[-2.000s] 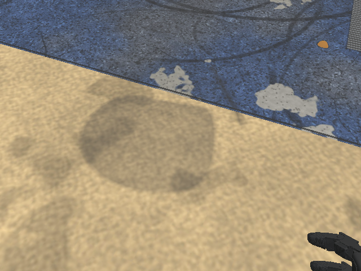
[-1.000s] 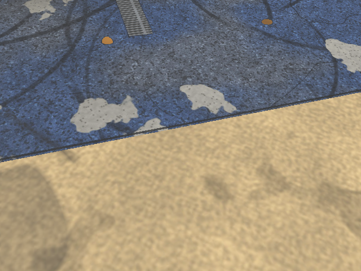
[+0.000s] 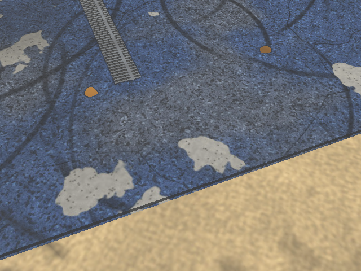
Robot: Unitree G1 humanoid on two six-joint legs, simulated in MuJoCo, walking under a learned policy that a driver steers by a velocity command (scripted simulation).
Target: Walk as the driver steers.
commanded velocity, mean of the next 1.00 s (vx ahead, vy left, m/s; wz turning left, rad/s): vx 0.40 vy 0.00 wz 0.34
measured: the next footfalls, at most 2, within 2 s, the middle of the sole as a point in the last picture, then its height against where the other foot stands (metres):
right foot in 0.18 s outside the picture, level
left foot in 0.72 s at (147, 252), level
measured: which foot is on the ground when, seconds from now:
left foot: down 0.00-0.18, up 0.20-0.70, down 0.72-1.00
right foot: up 0.00-0.16, down 0.18-0.74, up 0.76-1.00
